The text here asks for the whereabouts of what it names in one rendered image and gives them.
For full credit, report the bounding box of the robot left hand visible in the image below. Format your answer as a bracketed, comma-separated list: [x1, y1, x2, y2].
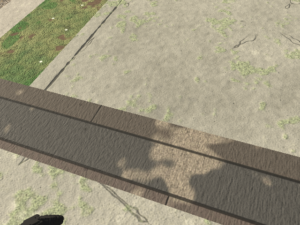
[20, 214, 64, 225]

